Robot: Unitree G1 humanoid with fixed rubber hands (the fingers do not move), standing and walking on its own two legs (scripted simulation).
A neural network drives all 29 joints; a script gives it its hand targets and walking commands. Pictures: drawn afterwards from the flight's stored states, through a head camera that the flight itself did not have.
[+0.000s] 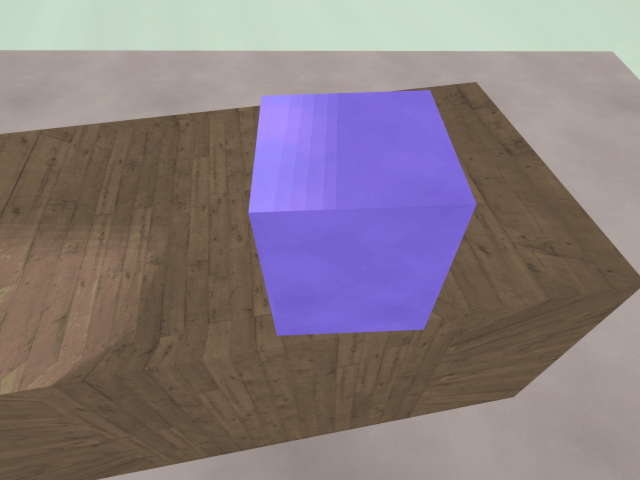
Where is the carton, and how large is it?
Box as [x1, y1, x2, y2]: [248, 90, 476, 335]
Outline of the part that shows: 429,90 261,96 248,212 277,335 423,329 476,204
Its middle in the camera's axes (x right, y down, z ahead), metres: +0.04 -0.04 +0.61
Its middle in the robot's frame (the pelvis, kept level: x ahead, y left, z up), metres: +0.48 -0.02 +0.02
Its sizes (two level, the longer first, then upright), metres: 0.248 0.236 0.299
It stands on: a pedestal, 0.65 m high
